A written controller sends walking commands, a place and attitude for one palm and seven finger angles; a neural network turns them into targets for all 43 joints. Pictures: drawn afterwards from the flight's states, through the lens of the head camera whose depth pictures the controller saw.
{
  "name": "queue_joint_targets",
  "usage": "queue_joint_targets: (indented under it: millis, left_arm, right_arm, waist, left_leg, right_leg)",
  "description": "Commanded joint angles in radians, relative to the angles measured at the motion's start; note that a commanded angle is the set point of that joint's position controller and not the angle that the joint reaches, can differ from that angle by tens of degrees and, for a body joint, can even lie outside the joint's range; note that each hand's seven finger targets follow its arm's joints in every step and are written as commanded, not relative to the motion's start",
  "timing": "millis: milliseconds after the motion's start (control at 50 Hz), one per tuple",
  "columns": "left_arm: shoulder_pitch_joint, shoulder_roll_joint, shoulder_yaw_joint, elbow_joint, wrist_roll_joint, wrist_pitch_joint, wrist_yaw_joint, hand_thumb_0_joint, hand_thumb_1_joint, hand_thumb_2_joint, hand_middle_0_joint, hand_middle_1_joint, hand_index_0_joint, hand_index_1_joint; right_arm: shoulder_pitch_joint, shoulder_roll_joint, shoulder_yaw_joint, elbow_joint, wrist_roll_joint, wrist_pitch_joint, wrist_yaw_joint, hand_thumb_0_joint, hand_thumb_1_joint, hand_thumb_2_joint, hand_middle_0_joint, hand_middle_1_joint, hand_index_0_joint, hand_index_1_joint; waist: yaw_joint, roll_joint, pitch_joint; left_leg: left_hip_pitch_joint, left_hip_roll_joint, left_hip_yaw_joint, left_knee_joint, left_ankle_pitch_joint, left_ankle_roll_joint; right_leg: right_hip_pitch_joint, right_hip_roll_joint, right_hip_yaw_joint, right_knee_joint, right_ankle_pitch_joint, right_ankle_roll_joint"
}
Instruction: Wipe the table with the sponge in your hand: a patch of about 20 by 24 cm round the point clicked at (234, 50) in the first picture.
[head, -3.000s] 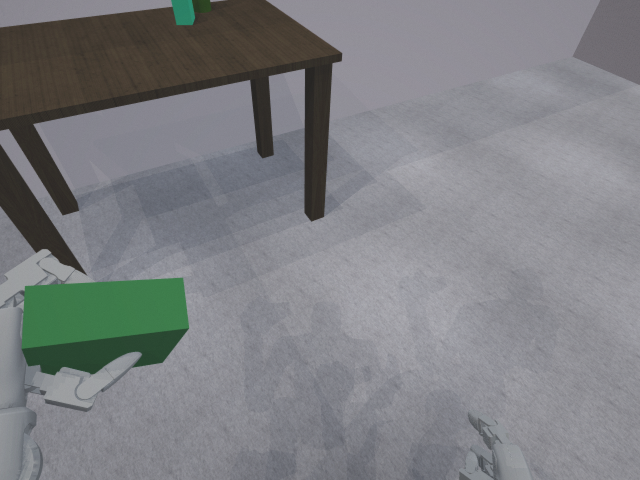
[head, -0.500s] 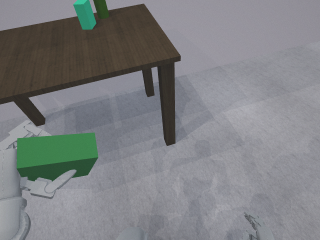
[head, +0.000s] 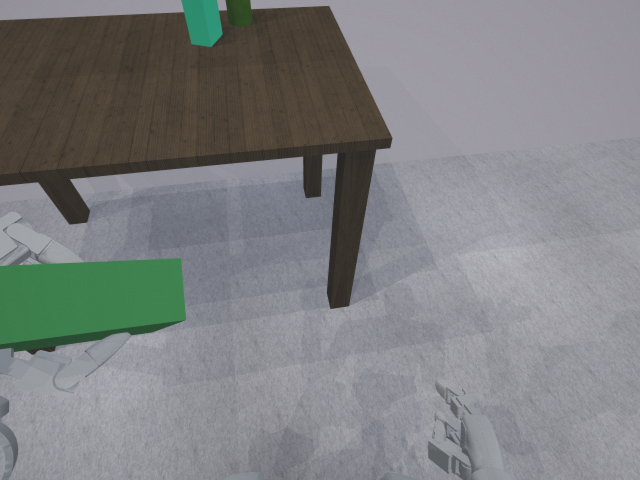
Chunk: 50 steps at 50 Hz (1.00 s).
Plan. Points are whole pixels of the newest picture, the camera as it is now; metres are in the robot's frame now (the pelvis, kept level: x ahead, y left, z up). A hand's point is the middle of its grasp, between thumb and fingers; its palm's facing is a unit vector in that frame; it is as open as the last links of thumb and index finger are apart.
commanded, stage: turn to face it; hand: left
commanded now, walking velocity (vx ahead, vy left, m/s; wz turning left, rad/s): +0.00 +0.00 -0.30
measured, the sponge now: (116, 305) +0.22 +0.20 +0.18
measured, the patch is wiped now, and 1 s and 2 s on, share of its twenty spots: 0.00 0.00 0.00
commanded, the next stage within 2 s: take the last steps up to it in 0.34 s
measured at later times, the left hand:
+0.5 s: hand (158, 303) +0.22 +0.16 +0.19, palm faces +0.26 -0.86 -0.44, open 9.3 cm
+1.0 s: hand (119, 317) +0.21 +0.19 +0.18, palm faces +0.30 -0.84 -0.46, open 9.3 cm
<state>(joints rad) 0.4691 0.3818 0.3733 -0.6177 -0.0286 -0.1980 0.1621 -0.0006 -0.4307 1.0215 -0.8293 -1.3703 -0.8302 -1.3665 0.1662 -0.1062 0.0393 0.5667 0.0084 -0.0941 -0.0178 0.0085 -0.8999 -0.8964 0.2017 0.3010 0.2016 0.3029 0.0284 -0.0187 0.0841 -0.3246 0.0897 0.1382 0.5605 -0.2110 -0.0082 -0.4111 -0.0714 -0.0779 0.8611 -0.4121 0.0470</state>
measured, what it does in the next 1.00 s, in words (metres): steps on the spot: right foot, then left foot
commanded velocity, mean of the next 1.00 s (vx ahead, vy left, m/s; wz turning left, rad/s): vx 0.17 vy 0.07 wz -0.09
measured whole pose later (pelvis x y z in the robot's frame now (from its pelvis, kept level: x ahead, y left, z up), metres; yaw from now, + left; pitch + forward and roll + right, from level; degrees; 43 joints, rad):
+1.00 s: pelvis -0.02 -0.02 +0.01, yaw -6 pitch -1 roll +1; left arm 0.52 0.38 0.36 -0.50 -0.01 -0.24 0.16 0.00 -0.43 1.02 -0.83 -1.36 -0.83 -1.36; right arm 0.25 -0.23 -0.03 0.62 0.00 -0.06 -0.06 0.01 -0.90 -0.90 0.20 0.30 0.20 0.30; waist 0.00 -0.01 0.03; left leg -0.28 0.06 0.11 0.54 -0.32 0.01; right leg -0.26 -0.07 -0.07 0.52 -0.25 0.00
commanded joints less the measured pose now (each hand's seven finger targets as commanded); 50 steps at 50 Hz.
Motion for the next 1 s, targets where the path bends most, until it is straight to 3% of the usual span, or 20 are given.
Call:
queue_joint_targets:
  millis: [0, 40, 80, 120, 180, 220, 360, 440, 480, 520, 580, 620, 660, 680, 700, 740, 800, 920, 960, 980]
  left_arm:
    - [-0.068, 0.114, 0.092, -0.121, -0.004, -0.055, 0.02, 0.0, 0.1, 1.3, -1.2, -1.6, -1.2, -1.6]
    - [-0.119, 0.111, 0.087, -0.023, 0.003, -0.047, 0.013, 0.0, 0.1, 1.3, -1.2, -1.6, -1.2, -1.6]
    - [-0.17, 0.141, 0.079, 0.032, 0.003, -0.03, 0.011, 0.0, 0.1, 1.3, -1.2, -1.6, -1.2, -1.6]
    - [-0.227, 0.138, 0.057, 0.055, -0.003, -0.017, 0.0, 0.0, 0.1, 1.3, -1.2, -1.6, -1.2, -1.6]
    - [-0.2, 0.134, 0.068, 0.015, 0.001, -0.039, 0.001, 0.0, 0.1, 1.3, -1.2, -1.6, -1.2, -1.6]
    - [-0.132, 0.156, 0.095, -0.026, 0.004, -0.061, 0.008, 0.0, 0.1, 1.3, -1.2, -1.6, -1.2, -1.6]
    - [0.023, 0.183, 0.157, -0.171, -0.008, -0.08, 0.025, 0.0, 0.1, 1.3, -1.2, -1.6, -1.2, -1.6]
    - [0.037, 0.181, 0.146, -0.158, -0.009, -0.095, 0.017, 0.0, 0.1, 1.3, -1.2, -1.6, -1.2, -1.6]
    - [0.034, 0.174, 0.14, -0.104, -0.013, -0.088, 0.012, 0.0, 0.1, 1.3, -1.2, -1.6, -1.2, -1.6]
    - [-0.034, 0.127, 0.081, -0.056, 0.006, -0.081, 0.012, 0.0, 0.1, 1.3, -1.2, -1.6, -1.2, -1.6]
    - [-0.132, 0.116, 0.042, -0.013, 0.018, -0.068, 0.01, 0.0, 0.1, 1.3, -1.2, -1.6, -1.2, -1.6]
    - [-0.148, 0.127, 0.043, 0.031, 0.027, -0.07, 0.01, 0.0, 0.1, 1.3, -1.2, -1.6, -1.2, -1.6]
    - [-0.21, 0.162, 0.059, 0.018, 0.025, -0.072, 0.014, 0.0, 0.1, 1.3, -1.2, -1.6, -1.2, -1.6]
    - [-0.254, 0.179, 0.064, -0.012, 0.027, -0.078, 0.011, 0.0, 0.1, 1.3, -1.2, -1.6, -1.2, -1.6]
    - [-0.222, 0.179, 0.068, -0.01, 0.024, -0.084, 0.009, 0.0, 0.1, 1.3, -1.2, -1.6, -1.2, -1.6]
    - [-0.133, 0.196, 0.101, -0.039, 0.024, -0.103, 0.003, 0.0, 0.1, 1.3, -1.2, -1.6, -1.2, -1.6]
    - [-0.067, 0.195, 0.13, -0.054, 0.017, -0.118, 0.001, 0.0, 0.1, 1.3, -1.2, -1.6, -1.2, -1.6]
    - [-0.024, 0.15, 0.114, -0.048, 0.003, -0.09, 0.019, 0.0, 0.1, 1.3, -1.2, -1.6, -1.2, -1.6]
    - [-0.065, 0.132, 0.088, -0.052, 0.003, -0.087, 0.019, 0.0, 0.1, 1.3, -1.2, -1.6, -1.2, -1.6]
    - [-0.088, 0.11, 0.062, -0.057, -0.001, -0.088, 0.014, 0.0, 0.1, 1.3, -1.2, -1.6, -1.2, -1.6]
  right_arm:
    - [-0.017, -0.193, -0.069, -0.118, 0.001, -0.068, -0.029, 0.0, -0.9, -0.9, 0.2, 0.3, 0.2, 0.3]
    - [-0.016, -0.189, -0.072, -0.11, 0.004, -0.061, -0.031, 0.0, -0.9, -0.9, 0.2, 0.3, 0.2, 0.3]
    - [-0.01, -0.156, -0.063, -0.117, -0.002, -0.049, -0.039, 0.0, -0.9, -0.9, 0.2, 0.3, 0.2, 0.3]
    - [-0.051, -0.178, -0.071, -0.104, -0.002, -0.049, -0.036, 0.0, -0.9, -0.9, 0.2, 0.3, 0.2, 0.3]
    - [-0.09, -0.151, -0.042, -0.109, -0.004, -0.024, -0.042, 0.0, -0.9, -0.9, 0.2, 0.3, 0.2, 0.3]
    - [-0.09, -0.159, -0.046, -0.112, -0.01, -0.016, -0.049, 0.0, -0.9, -0.9, 0.2, 0.3, 0.2, 0.3]
    - [-0.035, -0.184, -0.077, -0.164, -0.005, 0.005, -0.042, 0.0, -0.9, -0.9, 0.2, 0.3, 0.2, 0.3]
    - [-0.032, -0.227, -0.1, -0.176, 0.01, 0.007, -0.043, 0.0, -0.9, -0.9, 0.2, 0.3, 0.2, 0.3]
    - [-0.041, -0.219, -0.09, -0.16, -0.006, -0.003, -0.047, 0.0, -0.9, -0.9, 0.2, 0.3, 0.2, 0.3]
    - [-0.03, -0.222, -0.086, -0.131, -0.003, -0.015, -0.052, 0.0, -0.9, -0.9, 0.2, 0.3, 0.2, 0.3]
    - [-0.029, -0.247, -0.089, -0.118, 0.003, -0.032, -0.056, 0.0, -0.9, -0.9, 0.2, 0.3, 0.2, 0.3]
    - [-0.022, -0.239, -0.093, -0.105, -0.003, -0.033, -0.059, 0.0, -0.9, -0.9, 0.2, 0.3, 0.2, 0.3]
    - [-0.032, -0.218, -0.098, -0.096, -0.003, -0.035, -0.052, 0.0, -0.9, -0.9, 0.2, 0.3, 0.2, 0.3]
    - [-0.051, -0.24, -0.109, -0.091, -0.006, -0.034, -0.047, 0.0, -0.9, -0.9, 0.2, 0.3, 0.2, 0.3]
    - [-0.045, -0.226, -0.101, -0.085, -0.01, -0.036, -0.047, 0.0, -0.9, -0.9, 0.2, 0.3, 0.2, 0.3]
    - [-0.033, -0.2, -0.079, -0.068, -0.016, -0.02, -0.04, 0.0, -0.9, -0.9, 0.2, 0.3, 0.2, 0.3]
    - [-0.044, -0.175, -0.071, -0.08, -0.014, -0.009, -0.038, 0.0, -0.9, -0.9, 0.2, 0.3, 0.2, 0.3]
    - [-0.02, -0.174, -0.082, -0.096, -0.015, -0.027, -0.05, 0.0, -0.9, -0.9, 0.2, 0.3, 0.2, 0.3]
    - [0.002, -0.187, -0.092, -0.098, -0.011, -0.03, -0.059, 0.0, -0.9, -0.9, 0.2, 0.3, 0.2, 0.3]
    - [0.014, -0.203, -0.099, -0.103, -0.005, -0.032, -0.066, 0.0, -0.9, -0.9, 0.2, 0.3, 0.2, 0.3]
  waist:
    - [-0.021, 0.236, -0.179]
    - [-0.022, 0.105, -0.154]
    - [-0.048, -0.235, -0.143]
    - [-0.031, -0.306, -0.135]
    - [-0.027, -0.133, -0.195]
    - [-0.017, -0.11, -0.23]
    - [-0.019, -0.015, -0.327]
    - [-0.006, 0.222, -0.281]
    - [-0.018, 0.349, -0.194]
    - [-0.033, 0.291, -0.087]
    - [-0.036, 0.184, -0.055]
    - [-0.037, 0.041, -0.044]
    - [-0.021, -0.246, -0.084]
    - [-0.02, -0.17, -0.071]
    - [-0.023, -0.108, -0.057]
    - [-0.027, -0.028, -0.09]
    - [-0.028, -0.113, -0.153]
    - [-0.018, -0.117, -0.186]
    - [-0.033, -0.064, -0.176]
    - [-0.047, 0.042, -0.166]
  left_leg:
    - [-0.015, 0.201, -0.077, -0.17, -0.038, 0.077]
    - [-0.024, 0.148, -0.03, -0.03, -0.123, 0.03]
    - [-0.062, -0.029, -0.017, 0.251, -0.286, -0.031]
    - [-0.098, -0.036, -0.114, 0.479, -0.303, -0.032]
    - [-0.119, -0.041, -0.112, 0.448, -0.257, -0.045]
    - [-0.109, -0.057, -0.085, 0.351, -0.243, -0.037]
    - [0.053, -0.061, -0.085, -0.082, -0.078, -0.02]
    - [0.23, 0.179, -0.239, -0.191, 0.349, 0.064]
    - [0.121, 0.225, -0.281, -0.251, 0.153, 0.124]
    - [-0.011, 0.223, -0.272, -0.281, -0.096, 0.15]
    - [-0.081, 0.142, -0.187, -0.185, -0.252, 0.11]
    - [-0.164, 0.048, -0.128, -0.018, -0.302, 0.071]
    - [-0.274, -0.069, -0.063, 0.387, -0.34, 0.017]
    - [-0.289, -0.05, -0.145, 0.532, -0.316, 0.008]
    - [-0.304, -0.027, -0.181, 0.579, -0.263, 0.004]
    - [-0.259, -0.003, -0.167, 0.523, -0.18, -0.002]
    - [-0.127, 0.002, -0.112, 0.313, -0.149, 0.004]
    - [0.076, -0.065, 0.013, -0.018, -0.097, 0.012]
    - [0.183, -0.062, 0.021, -0.135, -0.105, 0.019]
    - [0.272, -0.009, -0.054, -0.192, -0.143, 0.043]
  right_leg:
    - [0.216, 0.05, -0.058, -0.224, 0.073, 0.01]
    - [0.227, 0.021, -0.005, -0.391, 0.198, -0.002]
    - [0.132, -0.203, 0.37, -0.538, 0.527, -0.12]
    - [0.114, -0.257, 0.432, -0.572, 0.545, -0.179]
    - [0.233, -0.206, 0.283, -0.473, 0.744, -0.183]
    - [0.312, -0.18, 0.234, -0.456, 0.822, -0.185]
    - [0.387, -0.145, 0.29, -0.425, 0.691, -0.169]
    - [0.153, 0.047, 0.161, -0.292, 0.186, -0.054]
    - [0.091, 0.073, 0.065, -0.154, -0.039, -0.053]
    - [0.101, 0.072, 0.038, -0.131, -0.053, -0.05]
    - [0.212, 0.07, -0.001, -0.324, 0.042, -0.041]
    - [0.258, -0.024, 0.173, -0.469, -0.022, -0.097]
    - [0.286, -0.301, 0.589, -0.659, -0.15, -0.234]
    - [0.23, -0.341, 0.649, -0.714, -0.235, -0.266]
    - [0.216, -0.349, 0.636, -0.707, -0.18, -0.286]
    - [0.229, -0.288, 0.415, -0.642, 0.101, -0.254]
    - [0.213, -0.234, 0.22, -0.603, 0.181, -0.204]
    - [0.197, -0.186, 0.223, -0.571, -0.023, -0.179]
    - [0.149, -0.131, 0.177, -0.478, -0.058, -0.138]
    - [0.053, -0.077, 0.131, -0.341, -0.085, -0.104]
